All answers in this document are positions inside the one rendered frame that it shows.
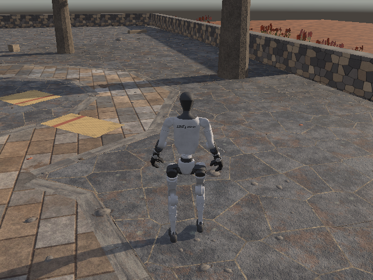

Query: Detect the left robot upper arm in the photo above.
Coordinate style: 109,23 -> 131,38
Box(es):
157,117 -> 175,149

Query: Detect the right robot forearm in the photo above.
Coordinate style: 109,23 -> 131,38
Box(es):
210,141 -> 221,162

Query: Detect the robot left hand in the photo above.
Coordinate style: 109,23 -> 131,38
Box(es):
150,157 -> 164,168

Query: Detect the right robot upper arm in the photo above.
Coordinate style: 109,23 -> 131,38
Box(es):
199,117 -> 215,149

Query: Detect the robot right hand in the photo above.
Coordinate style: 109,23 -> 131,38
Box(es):
210,159 -> 223,172

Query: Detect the robot foot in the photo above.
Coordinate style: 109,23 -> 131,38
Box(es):
168,228 -> 177,243
196,219 -> 205,233

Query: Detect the left robot foot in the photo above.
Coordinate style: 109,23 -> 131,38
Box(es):
168,228 -> 177,243

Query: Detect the left robot forearm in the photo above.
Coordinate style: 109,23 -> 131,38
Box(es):
152,140 -> 163,159

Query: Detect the right robot foot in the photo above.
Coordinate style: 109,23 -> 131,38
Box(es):
196,219 -> 205,233

